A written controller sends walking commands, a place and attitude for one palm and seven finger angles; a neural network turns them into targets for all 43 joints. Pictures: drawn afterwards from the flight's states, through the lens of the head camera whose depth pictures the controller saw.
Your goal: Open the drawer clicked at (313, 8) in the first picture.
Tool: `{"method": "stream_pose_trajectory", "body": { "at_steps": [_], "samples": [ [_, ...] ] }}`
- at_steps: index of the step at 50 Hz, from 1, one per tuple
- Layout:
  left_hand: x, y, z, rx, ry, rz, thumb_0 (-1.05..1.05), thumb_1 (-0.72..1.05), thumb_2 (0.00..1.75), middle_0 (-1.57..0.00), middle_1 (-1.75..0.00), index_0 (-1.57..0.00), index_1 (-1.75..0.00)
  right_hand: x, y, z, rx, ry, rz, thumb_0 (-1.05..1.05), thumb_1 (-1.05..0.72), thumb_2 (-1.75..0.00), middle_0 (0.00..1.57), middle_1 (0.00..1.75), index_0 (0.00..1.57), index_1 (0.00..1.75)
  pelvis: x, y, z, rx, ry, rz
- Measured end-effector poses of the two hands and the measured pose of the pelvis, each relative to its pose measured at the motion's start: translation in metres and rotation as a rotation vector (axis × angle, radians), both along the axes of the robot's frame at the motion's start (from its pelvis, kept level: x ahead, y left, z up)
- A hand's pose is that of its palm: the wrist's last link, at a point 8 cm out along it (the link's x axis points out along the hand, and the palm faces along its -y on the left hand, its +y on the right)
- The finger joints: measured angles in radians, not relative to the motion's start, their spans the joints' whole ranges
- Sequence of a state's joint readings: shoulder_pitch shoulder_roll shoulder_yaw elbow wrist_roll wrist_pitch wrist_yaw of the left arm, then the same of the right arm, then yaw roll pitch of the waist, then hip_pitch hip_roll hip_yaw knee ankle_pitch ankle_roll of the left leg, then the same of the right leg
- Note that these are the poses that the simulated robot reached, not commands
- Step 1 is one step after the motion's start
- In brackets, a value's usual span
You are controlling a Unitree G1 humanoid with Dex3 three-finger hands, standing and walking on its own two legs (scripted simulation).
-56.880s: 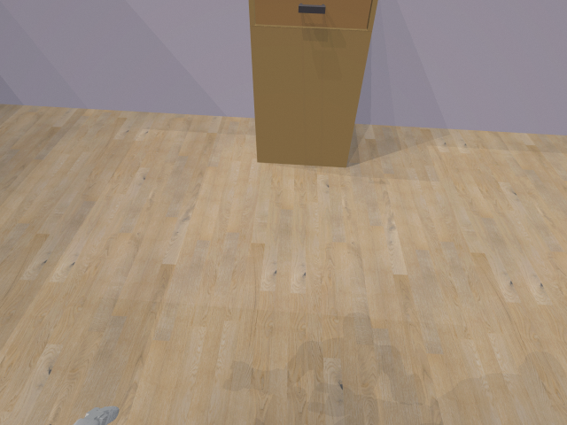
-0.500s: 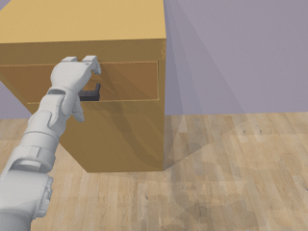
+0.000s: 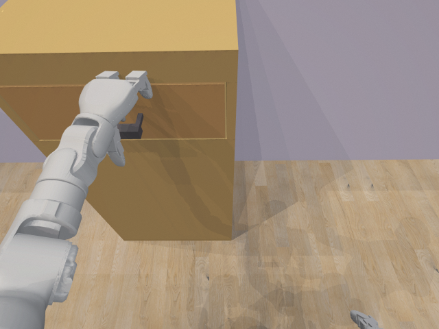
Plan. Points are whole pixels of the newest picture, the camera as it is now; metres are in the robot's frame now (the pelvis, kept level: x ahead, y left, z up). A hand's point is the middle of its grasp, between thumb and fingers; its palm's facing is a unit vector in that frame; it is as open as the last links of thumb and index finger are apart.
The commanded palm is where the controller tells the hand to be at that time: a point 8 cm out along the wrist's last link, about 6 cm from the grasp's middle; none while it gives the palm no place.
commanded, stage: re-aim the fingers above the handle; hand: left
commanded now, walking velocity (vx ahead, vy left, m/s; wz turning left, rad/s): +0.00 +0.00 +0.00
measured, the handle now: (118, 124) +0.51 +0.23 +0.05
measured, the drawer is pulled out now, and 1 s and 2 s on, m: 0.00 0.00 0.00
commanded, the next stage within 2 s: lower the fingers behind the handle in 0.48 s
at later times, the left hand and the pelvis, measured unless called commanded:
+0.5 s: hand (121, 136) +0.44 +0.19 +0.10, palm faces -0.05 -0.03 -1.00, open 13.8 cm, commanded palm +0.43 +0.23 +0.17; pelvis -0.01 +0.00 +0.00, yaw +1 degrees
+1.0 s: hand (99, 135) +0.45 +0.23 +0.09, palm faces -0.16 +0.03 -0.99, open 13.8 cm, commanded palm +0.44 +0.24 +0.14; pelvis -0.02 +0.00 +0.00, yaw -2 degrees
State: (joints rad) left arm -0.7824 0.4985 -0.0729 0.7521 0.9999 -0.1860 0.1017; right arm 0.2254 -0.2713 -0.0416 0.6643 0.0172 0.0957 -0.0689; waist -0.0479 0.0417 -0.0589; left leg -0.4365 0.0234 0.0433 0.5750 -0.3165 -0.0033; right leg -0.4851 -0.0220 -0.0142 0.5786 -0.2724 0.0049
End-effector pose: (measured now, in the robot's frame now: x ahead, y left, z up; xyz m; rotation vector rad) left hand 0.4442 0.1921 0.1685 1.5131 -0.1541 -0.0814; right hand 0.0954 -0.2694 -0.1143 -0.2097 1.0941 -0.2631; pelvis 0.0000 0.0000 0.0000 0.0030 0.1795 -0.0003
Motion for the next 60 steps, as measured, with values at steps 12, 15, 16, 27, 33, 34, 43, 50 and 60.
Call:
{"method": "stream_pose_trajectory", "body": {
  "at_steps": [12,15,16,27,33,34,43,50,60],
  "samples": [
    [-0.008,0.051,0.006,0.086,0.066,0.311,0.00,-0.49,0.30,-0.36,-1.23,-0.35,-1.23,-0.030,0.013,-0.014,0.086,0.062,-0.053,0.01,-0.90,-0.90,0.20,0.30,0.20,0.30,-0.002,-0.005,0.005,0.008,-0.018,-0.026],
    [-0.018,0.067,0.002,0.101,0.143,0.331,0.00,-0.49,0.30,-0.34,-1.22,-0.34,-1.22,-0.031,0.008,-0.010,0.064,0.063,-0.042,0.01,-0.90,-0.90,0.20,0.30,0.20,0.30,-0.003,-0.006,0.005,0.005,-0.025,-0.010],
    [-0.021,0.067,-0.001,0.105,0.164,0.314,0.00,-0.49,0.30,-0.34,-1.22,-0.34,-1.21,-0.031,0.005,-0.008,0.051,0.065,-0.034,0.01,-0.90,-0.90,0.20,0.30,0.20,0.30,-0.003,-0.006,0.005,0.004,-0.027,-0.004],
    [-0.018,-0.003,-0.006,-0.002,0.017,-0.057,0.00,-0.49,0.30,-0.32,-1.20,-0.33,-1.20,-0.019,-0.009,0.003,-0.038,0.033,-0.002,0.01,-0.90,-0.90,0.20,0.30,0.20,0.30,-0.008,0.002,0.000,-0.003,-0.015,0.015],
    [-0.001,0.003,0.010,0.042,-0.097,0.060,0.00,-0.49,0.30,-0.41,-1.28,-0.34,-1.21,-0.024,0.008,-0.008,0.033,0.041,-0.012,0.01,-0.90,-0.90,0.20,0.30,0.20,0.30,-0.010,0.005,0.000,0.001,0.006,-0.012],
    [0.000,0.001,0.011,0.047,-0.095,0.075,0.00,-0.49,0.30,-0.42,-1.29,-0.35,-1.23,-0.026,0.011,-0.010,0.048,0.048,-0.012,0.01,-0.90,-0.90,0.20,0.30,0.20,0.30,-0.011,0.005,0.001,0.003,0.006,-0.015],
    [0.003,-0.001,0.020,0.075,0.025,0.168,0.00,-0.49,0.30,-0.36,-1.24,-0.35,-1.28,-0.037,0.023,-0.010,0.087,0.027,-0.056,0.01,-0.90,-0.90,0.20,0.30,0.20,0.30,-0.016,0.000,0.004,0.011,-0.021,-0.036],
    [-0.009,0.039,-0.020,0.100,0.201,0.238,0.00,-0.49,0.30,-0.32,-1.21,-0.31,-1.23,-0.055,-0.001,-0.003,0.011,0.026,-0.075,0.01,-0.90,-0.90,0.21,0.30,0.20,0.30,-0.021,-0.004,0.001,0.011,-0.006,-0.036],
    [-0.010,0.058,-0.040,0.081,0.095,0.138,0.00,-0.49,0.30,-0.32,-1.23,-0.30,-1.19,-0.085,-0.026,-0.003,-0.089,0.188,-0.046,0.01,-0.90,-0.90,0.20,0.30,0.20,0.30,-0.020,-0.002,-0.009,-0.008,0.061,0.017]
  ]
}}
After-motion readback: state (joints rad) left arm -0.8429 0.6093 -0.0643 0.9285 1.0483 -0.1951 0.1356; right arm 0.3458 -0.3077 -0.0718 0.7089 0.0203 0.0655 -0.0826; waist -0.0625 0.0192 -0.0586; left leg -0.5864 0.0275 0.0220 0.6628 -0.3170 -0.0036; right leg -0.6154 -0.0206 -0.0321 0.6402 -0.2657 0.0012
